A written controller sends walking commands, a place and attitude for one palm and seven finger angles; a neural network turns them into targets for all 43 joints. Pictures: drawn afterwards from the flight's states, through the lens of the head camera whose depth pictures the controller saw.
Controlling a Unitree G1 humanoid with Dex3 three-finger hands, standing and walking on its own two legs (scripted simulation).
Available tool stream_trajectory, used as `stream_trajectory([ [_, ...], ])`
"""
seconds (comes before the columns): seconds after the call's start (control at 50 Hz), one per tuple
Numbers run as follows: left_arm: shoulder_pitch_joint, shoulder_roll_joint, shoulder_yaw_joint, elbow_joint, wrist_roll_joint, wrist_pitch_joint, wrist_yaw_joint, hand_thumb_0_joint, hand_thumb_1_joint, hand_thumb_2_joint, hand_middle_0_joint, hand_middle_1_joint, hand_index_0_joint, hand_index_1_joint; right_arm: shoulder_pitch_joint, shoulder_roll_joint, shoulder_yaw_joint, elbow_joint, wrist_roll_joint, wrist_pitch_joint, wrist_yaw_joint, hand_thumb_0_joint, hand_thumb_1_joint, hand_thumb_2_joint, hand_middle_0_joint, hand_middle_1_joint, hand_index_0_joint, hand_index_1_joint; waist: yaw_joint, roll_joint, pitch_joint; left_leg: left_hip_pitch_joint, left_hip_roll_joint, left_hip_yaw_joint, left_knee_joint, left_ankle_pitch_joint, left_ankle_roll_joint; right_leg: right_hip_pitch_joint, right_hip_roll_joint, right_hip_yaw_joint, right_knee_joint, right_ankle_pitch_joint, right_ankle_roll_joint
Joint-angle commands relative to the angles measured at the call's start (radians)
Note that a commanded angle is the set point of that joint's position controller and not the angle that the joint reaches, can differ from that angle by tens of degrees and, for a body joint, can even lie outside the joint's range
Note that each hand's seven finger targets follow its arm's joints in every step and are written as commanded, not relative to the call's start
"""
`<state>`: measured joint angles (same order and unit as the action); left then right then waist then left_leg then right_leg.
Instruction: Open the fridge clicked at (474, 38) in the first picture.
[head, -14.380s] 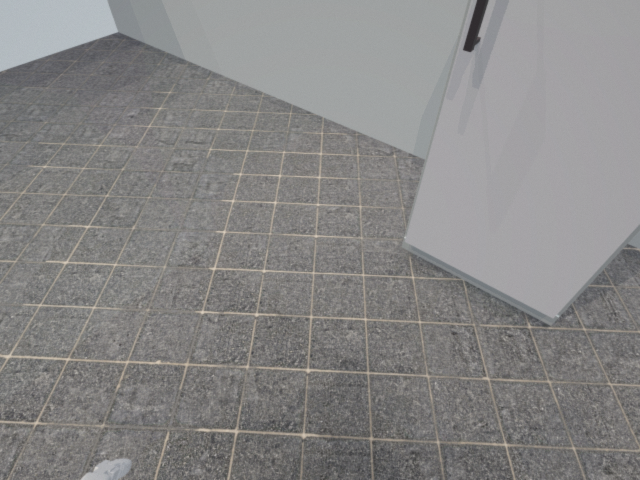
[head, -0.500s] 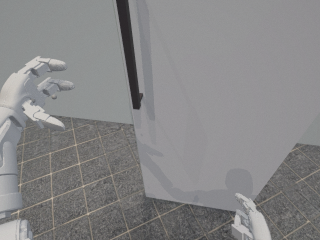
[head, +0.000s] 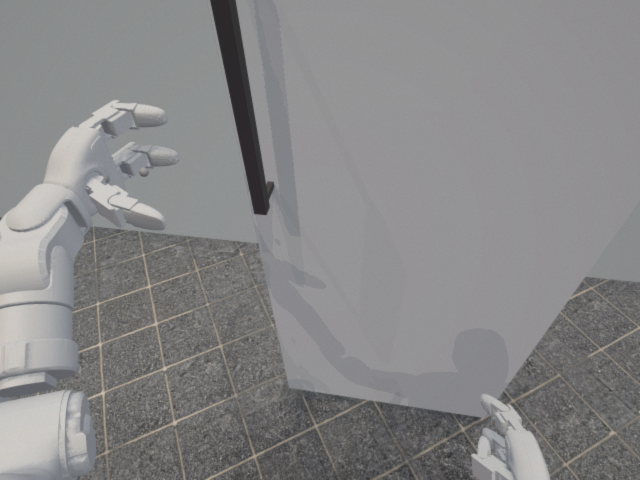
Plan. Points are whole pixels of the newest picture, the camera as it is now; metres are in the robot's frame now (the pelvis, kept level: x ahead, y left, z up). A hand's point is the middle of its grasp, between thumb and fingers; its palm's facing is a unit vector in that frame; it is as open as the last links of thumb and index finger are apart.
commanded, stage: move the hooked fingers beside the handle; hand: left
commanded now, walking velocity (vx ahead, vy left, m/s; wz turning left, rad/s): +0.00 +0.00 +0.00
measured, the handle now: (246, 89) +0.50 +0.13 +0.27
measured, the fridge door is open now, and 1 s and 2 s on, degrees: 0 0 0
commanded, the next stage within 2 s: none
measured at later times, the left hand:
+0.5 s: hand (183, 149) +0.43 +0.20 +0.23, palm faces -0.06 -1.00 -0.03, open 14.0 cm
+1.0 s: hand (197, 142) +0.45 +0.19 +0.22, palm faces -0.07 -1.00 -0.02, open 14.0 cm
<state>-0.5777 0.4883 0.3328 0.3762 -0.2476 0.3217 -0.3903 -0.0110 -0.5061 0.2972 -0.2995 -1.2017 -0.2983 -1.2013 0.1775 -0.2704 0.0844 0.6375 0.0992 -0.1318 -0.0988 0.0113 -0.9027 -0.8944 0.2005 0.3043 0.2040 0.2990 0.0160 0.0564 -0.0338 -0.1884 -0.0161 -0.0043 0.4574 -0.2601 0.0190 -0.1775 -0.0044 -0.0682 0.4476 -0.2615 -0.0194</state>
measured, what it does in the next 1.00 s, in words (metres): stands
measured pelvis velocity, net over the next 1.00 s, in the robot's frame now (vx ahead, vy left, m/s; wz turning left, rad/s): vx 0.02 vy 0.01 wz -0.05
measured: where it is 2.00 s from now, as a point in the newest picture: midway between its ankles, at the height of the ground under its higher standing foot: outside the picture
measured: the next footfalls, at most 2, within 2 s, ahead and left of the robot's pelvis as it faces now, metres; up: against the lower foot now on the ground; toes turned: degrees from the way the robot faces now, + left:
none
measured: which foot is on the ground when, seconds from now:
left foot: down 0.00-1.00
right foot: down 0.00-1.00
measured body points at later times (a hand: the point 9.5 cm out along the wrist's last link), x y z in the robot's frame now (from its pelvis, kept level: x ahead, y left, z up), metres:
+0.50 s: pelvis +0.01 +0.00 +0.00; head +0.01 -0.02 +0.45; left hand +0.43 +0.25 +0.23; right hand +0.14 -0.26 -0.10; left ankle -0.01 +0.11 -0.74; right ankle -0.01 -0.11 -0.74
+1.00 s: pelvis +0.02 +0.01 +0.00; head +0.02 -0.01 +0.45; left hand +0.45 +0.24 +0.23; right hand +0.11 -0.25 -0.11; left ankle -0.01 +0.11 -0.74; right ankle -0.01 -0.11 -0.74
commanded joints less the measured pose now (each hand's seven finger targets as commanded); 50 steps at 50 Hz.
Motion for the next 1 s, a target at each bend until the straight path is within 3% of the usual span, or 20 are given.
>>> stream_trajectory([
  [0.0, -0.409, 0.304, 0.125, -0.102, -0.026, -0.088, 0.001, 0.000, -0.500, 0.300, -0.300, -1.200, -0.300, -1.200, -0.085, -0.125, -0.049, -0.149, -0.004, -0.048, -0.004, 0.000, -0.900, -0.900, 0.200, 0.300, 0.200, 0.300, 0.008, -0.074, -0.255, 0.099, 0.006, -0.029, -0.023, 0.273, 0.024, 0.045, -0.013, 0.036, -0.042, 0.325, -0.009],
  [0.02, -0.401, 0.323, 0.142, -0.095, -0.023, -0.089, 0.003, 0.000, -0.500, 0.300, -0.300, -1.200, -0.300, -1.200, -0.088, -0.127, -0.049, -0.154, -0.002, -0.044, -0.001, 0.000, -0.900, -0.900, 0.200, 0.300, 0.200, 0.300, 0.011, -0.063, -0.264, 0.087, 0.005, -0.024, -0.026, 0.272, 0.025, 0.057, -0.016, 0.041, -0.038, 0.336, -0.007],
  [0.08, -0.463, 0.293, 0.095, -0.077, -0.004, -0.097, 0.014, 0.000, -0.500, 0.300, -0.300, -1.200, -0.300, -1.200, -0.075, -0.126, -0.053, -0.158, 0.003, -0.038, -0.002, 0.000, -0.900, -0.900, 0.200, 0.300, 0.200, 0.300, -0.007, -0.008, -0.236, 0.081, 0.007, -0.016, -0.029, 0.252, 0.023, 0.025, -0.018, 0.041, -0.041, 0.308, -0.007],
  [0.1, -0.476, 0.286, 0.077, -0.078, 0.000, -0.102, 0.019, 0.000, -0.500, 0.300, -0.300, -1.200, -0.300, -1.200, -0.070, -0.128, -0.054, -0.157, 0.002, -0.035, 0.000, 0.000, -0.900, -0.900, 0.200, 0.300, 0.200, 0.300, -0.008, -0.043, -0.230, 0.080, 0.013, -0.020, -0.028, 0.261, 0.025, 0.029, -0.018, 0.041, -0.042, 0.311, -0.008],
  [0.12, -0.514, 0.279, 0.069, -0.100, 0.002, -0.110, 0.021, 0.000, -0.500, 0.300, -0.300, -1.200, -0.300, -1.200, -0.069, -0.128, -0.058, -0.159, 0.003, -0.038, -0.001, 0.000, -0.900, -0.900, 0.200, 0.300, 0.200, 0.300, -0.016, -0.019, -0.253, 0.102, 0.011, -0.016, -0.025, 0.271, 0.028, 0.026, -0.015, 0.044, -0.042, 0.326, -0.007],
  [0.2, -0.570, 0.291, 0.071, -0.092, -0.004, -0.143, 0.020, 0.000, -0.500, 0.300, -0.300, -1.200, -0.300, -1.200, -0.039, -0.133, -0.063, -0.149, -0.001, -0.037, -0.006, 0.000, -0.900, -0.900, 0.200, 0.300, 0.200, 0.300, -0.025, -0.039, -0.288, 0.118, 0.012, -0.017, -0.019, 0.293, 0.032, 0.046, -0.013, 0.046, -0.041, 0.352, -0.007],
  [0.22, -0.594, 0.308, 0.087, -0.120, -0.001, -0.152, 0.021, 0.000, -0.500, 0.300, -0.300, -1.200, -0.300, -1.200, -0.040, -0.133, -0.064, -0.152, -0.001, -0.041, -0.005, 0.000, -0.900, -0.900, 0.200, 0.300, 0.200, 0.300, -0.023, -0.004, -0.318, 0.137, 0.009, -0.018, -0.016, 0.318, 0.032, 0.057, -0.011, 0.048, -0.035, 0.378, -0.010],
  [0.26, -0.604, 0.270, 0.059, -0.116, 0.002, -0.162, 0.022, 0.000, -0.500, 0.300, -0.300, -1.200, -0.300, -1.200, -0.031, -0.127, -0.064, -0.148, -0.003, -0.046, -0.005, 0.000, -0.900, -0.900, 0.200, 0.300, 0.200, 0.300, -0.026, 0.031, -0.334, 0.163, 0.008, -0.018, -0.010, 0.349, 0.030, 0.050, -0.010, 0.044, -0.029, 0.396, -0.013],
  [0.32, -0.596, 0.246, 0.046, -0.042, -0.001, -0.156, 0.027, 0.000, -0.500, 0.300, -0.300, -1.200, -0.300, -1.200, -0.013, -0.134, -0.067, -0.127, -0.004, -0.043, -0.003, 0.000, -0.900, -0.900, 0.200, 0.300, 0.200, 0.300, -0.032, -0.002, -0.295, 0.139, 0.010, -0.015, -0.015, 0.331, 0.030, 0.032, -0.007, 0.042, -0.037, 0.390, -0.011],
  [0.36, -0.538, 0.278, 0.086, 0.038, 0.002, -0.137, 0.036, 0.000, -0.500, 0.300, -0.300, -1.200, -0.300, -1.200, 0.001, -0.142, -0.070, -0.120, -0.005, -0.035, -0.002, 0.000, -0.900, -0.900, 0.200, 0.300, 0.200, 0.300, -0.019, -0.042, -0.272, 0.097, 0.010, -0.014, -0.021, 0.316, 0.028, 0.037, -0.009, 0.040, -0.033, 0.385, -0.010],
  [0.4, -0.557, 0.260, 0.052, 0.067, 0.012, -0.129, 0.041, 0.000, -0.500, 0.300, -0.300, -1.200, -0.300, -1.200, 0.008, -0.146, -0.073, -0.117, -0.004, -0.025, -0.001, 0.000, -0.900, -0.900, 0.200, 0.300, 0.200, 0.300, -0.022, -0.049, -0.253, 0.084, 0.013, -0.008, -0.026, 0.306, 0.028, 0.029, -0.012, 0.039, -0.037, 0.370, -0.010],
  [0.52, -0.685, 0.270, 0.047, 0.009, 0.027, -0.181, 0.064, 0.000, -0.500, 0.300, -0.300, -1.200, -0.300, -1.200, 0.024, -0.139, -0.077, -0.126, -0.008, -0.018, 0.000, 0.000, -0.900, -0.900, 0.200, 0.300, 0.200, 0.300, -0.037, -0.040, -0.334, 0.133, 0.016, -0.013, -0.017, 0.367, 0.033, 0.056, -0.007, 0.046, -0.027, 0.425, -0.011],
  [0.56, -0.737, 0.242, 0.021, 0.049, 0.025, -0.197, 0.064, 0.000, -0.500, 0.300, -0.300, -1.200, -0.300, -1.200, 0.034, -0.137, -0.075, -0.114, -0.008, -0.020, -0.005, 0.000, -0.900, -0.900, 0.200, 0.300, 0.200, 0.300, -0.054, -0.032, -0.313, 0.133, 0.015, -0.012, -0.017, 0.337, 0.032, 0.031, -0.005, 0.045, -0.032, 0.397, -0.011],
  [0.6, -0.752, 0.255, 0.026, 0.102, 0.031, -0.208, 0.070, 0.000, -0.500, 0.300, -0.300, -1.200, -0.300, -1.200, 0.052, -0.143, -0.077, -0.096, -0.012, -0.019, -0.008, 0.000, -0.900, -0.900, 0.200, 0.300, 0.200, 0.300, -0.058, -0.047, -0.297, 0.136, 0.020, -0.014, -0.018, 0.335, 0.034, 0.013, -0.003, 0.044, -0.041, 0.380, -0.012],
  [0.66, -0.810, 0.213, -0.009, 0.155, 0.043, -0.210, 0.078, 0.000, -0.500, 0.300, -0.300, -1.200, -0.300, -1.200, 0.071, -0.140, -0.077, -0.081, -0.012, -0.020, -0.009, 0.000, -0.900, -0.900, 0.200, 0.300, 0.200, 0.300, -0.070, 0.016, -0.300, 0.148, 0.019, -0.020, -0.015, 0.351, 0.025, -0.014, -0.002, 0.039, -0.035, 0.377, -0.017],
  [0.78, -0.729, 0.216, 0.017, 0.203, 0.047, -0.222, 0.087, 0.000, -0.500, 0.300, -0.300, -1.200, -0.300, -1.200, 0.089, -0.143, -0.084, -0.088, -0.017, -0.012, 0.003, 0.000, -0.900, -0.900, 0.200, 0.300, 0.200, 0.300, -0.045, -0.035, -0.339, 0.140, 0.025, -0.021, -0.017, 0.399, 0.022, 0.022, -0.001, 0.035, -0.020, 0.415, -0.018],
  [0.84, -0.669, 0.290, 0.091, 0.143, 0.044, -0.242, 0.087, 0.000, -0.500, 0.300, -0.300, -1.200, -0.300, -1.200, 0.084, -0.145, -0.087, -0.110, -0.020, -0.005, 0.009, 0.000, -0.900, -0.900, 0.200, 0.300, 0.200, 0.300, -0.015, -0.066, -0.380, 0.134, 0.026, -0.015, -0.020, 0.452, 0.025, 0.090, -0.002, 0.041, -0.012, 0.475, -0.017],
  [0.9, -0.649, 0.241, 0.049, 0.079, 0.045, -0.245, 0.087, 0.000, -0.500, 0.300, -0.300, -1.200, -0.300, -1.200, 0.075, -0.140, -0.089, -0.124, -0.018, -0.001, 0.014, 0.000, -0.900, -0.900, 0.200, 0.300, 0.200, 0.300, -0.017, -0.048, -0.364, 0.151, 0.033, -0.011, -0.020, 0.491, 0.024, 0.081, -0.004, 0.038, -0.013, 0.476, -0.015],
  [0.96, -0.655, 0.230, 0.047, 0.082, 0.044, -0.220, 0.092, 0.000, -0.500, 0.300, -0.300, -1.200, -0.300, -1.200, 0.068, -0.139, -0.086, -0.118, -0.015, 0.000, 0.014, 0.000, -0.900, -0.900, 0.200, 0.300, 0.200, 0.300, -0.024, -0.011, -0.289, 0.135, 0.031, -0.012, -0.032, 0.419, 0.021, 0.030, 0.004, 0.037, -0.029, 0.417, -0.017],
  [0.98, -0.657, 0.214, 0.035, 0.093, 0.044, -0.211, 0.094, 0.000, -0.500, 0.300, -0.300, -1.200, -0.300, -1.200, 0.068, -0.140, -0.086, -0.114, -0.014, 0.002, 0.012, 0.000, -0.900, -0.900, 0.200, 0.300, 0.200, 0.300, -0.032, -0.027, -0.278, 0.129, 0.031, -0.012, -0.036, 0.391, 0.022, 0.021, 0.005, 0.034, -0.033, 0.395, -0.016],
])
